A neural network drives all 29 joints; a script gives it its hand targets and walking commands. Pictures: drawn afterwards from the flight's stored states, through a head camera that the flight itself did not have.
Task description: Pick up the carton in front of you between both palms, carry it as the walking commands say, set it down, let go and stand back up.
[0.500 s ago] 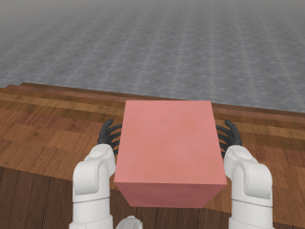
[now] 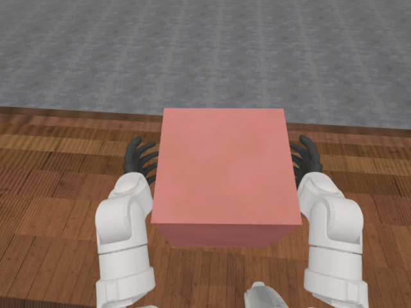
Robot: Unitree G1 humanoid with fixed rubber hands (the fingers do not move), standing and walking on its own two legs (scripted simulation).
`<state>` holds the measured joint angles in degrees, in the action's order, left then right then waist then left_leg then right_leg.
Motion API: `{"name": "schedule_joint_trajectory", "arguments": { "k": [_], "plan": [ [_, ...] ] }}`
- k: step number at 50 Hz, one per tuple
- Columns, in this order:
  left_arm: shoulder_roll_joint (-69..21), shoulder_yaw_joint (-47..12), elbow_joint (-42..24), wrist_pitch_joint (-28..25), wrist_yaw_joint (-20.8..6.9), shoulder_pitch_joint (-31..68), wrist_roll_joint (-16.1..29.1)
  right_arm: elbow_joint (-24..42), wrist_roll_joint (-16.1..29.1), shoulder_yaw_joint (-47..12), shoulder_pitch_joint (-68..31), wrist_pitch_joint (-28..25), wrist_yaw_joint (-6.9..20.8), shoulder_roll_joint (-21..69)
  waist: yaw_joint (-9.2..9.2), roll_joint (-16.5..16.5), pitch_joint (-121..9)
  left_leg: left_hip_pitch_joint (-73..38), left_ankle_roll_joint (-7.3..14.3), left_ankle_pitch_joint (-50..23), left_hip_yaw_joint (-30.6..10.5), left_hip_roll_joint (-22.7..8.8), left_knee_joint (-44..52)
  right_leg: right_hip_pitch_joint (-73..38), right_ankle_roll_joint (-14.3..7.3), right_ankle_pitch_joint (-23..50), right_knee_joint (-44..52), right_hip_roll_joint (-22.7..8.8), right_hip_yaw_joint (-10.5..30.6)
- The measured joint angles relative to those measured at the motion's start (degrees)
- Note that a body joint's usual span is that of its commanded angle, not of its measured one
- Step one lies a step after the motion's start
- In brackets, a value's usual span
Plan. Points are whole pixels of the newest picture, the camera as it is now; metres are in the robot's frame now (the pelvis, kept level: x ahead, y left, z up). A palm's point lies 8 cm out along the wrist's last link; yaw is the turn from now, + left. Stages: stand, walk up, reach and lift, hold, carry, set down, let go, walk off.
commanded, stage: carry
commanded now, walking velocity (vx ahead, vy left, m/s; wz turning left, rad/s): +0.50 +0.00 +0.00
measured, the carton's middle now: (221, 186) +0.35 -0.02 +0.02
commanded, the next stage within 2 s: none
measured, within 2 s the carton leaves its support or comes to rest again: neither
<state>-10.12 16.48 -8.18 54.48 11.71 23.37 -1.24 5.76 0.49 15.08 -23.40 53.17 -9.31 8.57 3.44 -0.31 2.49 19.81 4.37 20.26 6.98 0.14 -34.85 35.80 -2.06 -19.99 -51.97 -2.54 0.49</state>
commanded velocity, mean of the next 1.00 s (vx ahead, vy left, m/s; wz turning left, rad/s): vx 0.50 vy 0.00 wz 0.00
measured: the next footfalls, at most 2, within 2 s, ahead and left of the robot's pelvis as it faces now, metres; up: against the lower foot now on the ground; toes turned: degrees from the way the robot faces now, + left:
right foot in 0.34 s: +0.41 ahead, -0.16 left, -0.17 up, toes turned -4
left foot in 0.80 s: +0.69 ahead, -0.13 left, -0.35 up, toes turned -3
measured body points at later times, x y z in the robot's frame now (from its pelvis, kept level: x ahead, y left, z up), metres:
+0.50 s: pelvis +0.34 -0.15 -0.23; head +0.35 -0.17 +0.22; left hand +0.65 +0.05 -0.15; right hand +0.70 -0.27 -0.16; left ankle +0.33 -0.01 -0.81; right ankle +0.36 -0.15 -0.91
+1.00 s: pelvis +0.72 -0.25 -0.43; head +0.71 -0.30 +0.02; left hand +1.07 -0.13 -0.36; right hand +1.03 -0.45 -0.39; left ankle +0.65 -0.13 -1.08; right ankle +0.82 -0.37 -1.10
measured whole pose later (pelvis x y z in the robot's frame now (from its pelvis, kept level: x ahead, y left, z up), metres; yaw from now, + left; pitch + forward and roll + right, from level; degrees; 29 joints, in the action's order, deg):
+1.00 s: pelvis +0.72 -0.25 -0.43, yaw +0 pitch +0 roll +5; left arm -7.9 19.9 11.5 40.4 13.9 20.3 -2.6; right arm -11.8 3.7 7.1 -22.7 45.5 -15.5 3.7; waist 8.7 -1.7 -2.1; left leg 21.9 3.1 40.3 1.3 7.7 -62.2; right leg 39.8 -1.5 -7.4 -62.0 0.4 10.2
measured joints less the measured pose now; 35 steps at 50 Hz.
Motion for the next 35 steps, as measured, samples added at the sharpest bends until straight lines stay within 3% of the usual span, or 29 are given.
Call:
{"name": "schedule_joint_trajectory", "arguments": {
  "k": [4,9,13,14,16,17,18,20,22,24,25,28,32,35],
  "plan": [
    [0.98,-0.9,-1.41,-0.28,-0.03,-1.22,-0.26,0.53,-0.78,-1.56,-0.37,0.33,-0.43,-0.33,-1.4,0.3,-2.9,-3.31,-1.51,7.4,0.25,-0.19,-4.67,1.29,-0.75,12.02,-1.98,-0.02,-2.75],
    [3.73,-0.42,0.59,0.87,0.19,-1.74,-0.38,-3.63,-3.61,-4.07,-2.72,1.88,-1.98,-0.36,2.41,0.37,-7.56,-7.51,-3.65,18.94,-0.99,1.08,-13.08,4.97,-0.19,13.91,-3.09,-1.51,1.18],
    [3.19,0.7,6.33,1.31,0.31,0.67,-2.8,-6.78,-3.01,-3.77,-2.85,3.48,-2.75,-1.67,2.23,1.64,-9.03,-13.84,-6.61,30.33,-2.05,-0.23,-21.27,1.89,-0.89,38.11,13.7,-2.81,0.33],
    [2.9,0.38,8.47,1.28,0.22,1.6,-3.34,-7.42,-3.03,-3.22,-2.61,3.83,-3.01,-2.28,0.66,1.84,-9.09,-14.3,-7.27,32.1,-2.61,-1.35,-27.12,-0.09,-0.9,38.75,12.89,-2.45,-1.17],
    [1.86,-0.91,11.99,2.39,0.04,4.54,-3.4,-7.91,-3.05,-1.03,-2.21,4.6,-3.67,-3.88,-5.02,3.5,-9.35,-11.57,-6.85,25.63,-4.16,-2.73,-46.91,-6.82,-2.84,39.33,13.02,-1.93,-3.95],
    [1.78,-1.32,12.59,2.77,-0.04,6.03,-3.23,-8.05,-2.88,-0.01,-2.9,4.58,-4.06,-4.44,-7.68,4.94,-9.8,-7.87,-7.32,25.71,-5.69,-1.88,-58.16,-9.09,-3.09,34.15,13.38,-1.58,-3.34],
    [1.74,-1.77,12.77,1.93,0.1,6.18,-2.3,-9.13,-3.06,0.51,-4.48,3.86,-4.48,-5.35,-10.2,2.71,-9.06,-3.85,-7.58,24.86,-8.26,-2.06,-66.31,-6.59,-3.42,29.72,7.97,0.51,-4.09],
    [2.82,-3.21,12.96,1.08,1.14,4.76,0.57,-12.04,-3.87,1.42,-7.25,3.41,-5.74,-5.44,-12.35,-2.79,-5.07,2.75,-6.96,20.64,-12.87,-0.09,-71.36,-3.51,-4.42,33.93,-1.41,2.71,-8.83],
    [4.25,-2.98,13.58,0.76,1.61,2.43,3.09,-13.68,-4.3,2.82,-7.17,3.43,-5.96,-2.62,-12.98,-3.89,-3.13,9.77,-6.04,13.61,-11.91,1.42,-65.81,-5.26,-6.92,18.66,-3.92,4.24,-10.88],
    [4.31,-1.65,12.98,0.09,1.61,1.29,4.83,-12.37,-5.04,4.18,-5.56,2.45,-5.3,0.13,-11.04,-3.75,-1.39,16.39,-4.2,6.87,-11.79,1.78,-56.76,-8.73,-7.92,-2.75,-2.49,7.73,-10.66],
    [4.0,-1.04,12.91,-0.48,1.63,1.74,5.2,-11.37,-5.07,4.86,-4.85,1.54,-4.98,0.92,-9.9,-2.98,-0.56,19.11,-3.36,1.85,-10.97,1.75,-50.99,-9.67,-8.59,-7.34,-1.1,8.51,-10.85],
    [2.05,0.05,12.99,-4.04,0.78,3.59,4.49,-8.38,-3.42,5.27,-3.35,-1.53,-3.69,0.64,-8.56,-1.66,2.54,23.57,-2.25,-11.41,-7.57,0.09,-40.47,-7.74,-10.42,-10.33,-6.77,10.01,-12.38],
    [0.97,-2.83,12.63,-7.36,0.25,1.37,2.79,-6.34,-0.8,3.66,1.44,-4.77,-2.82,-0.97,-8.11,-0.24,2.94,24.0,-0.26,-23.65,-8.38,0.49,-30.54,-7.51,-11.06,-9.2,-15.21,10.53,-13.94],
    [0.34,-3.87,12.99,-8.48,-0.14,-1.81,2.12,-7.22,-0.09,2.75,4.75,-6.27,-2.06,-1.18,-7.95,0.2,0.29,20.79,-0.59,-33.59,-8.39,1.25,-17.8,-10.44,-11.72,-15.99,-20.27,11.38,-13.07]
  ]
}}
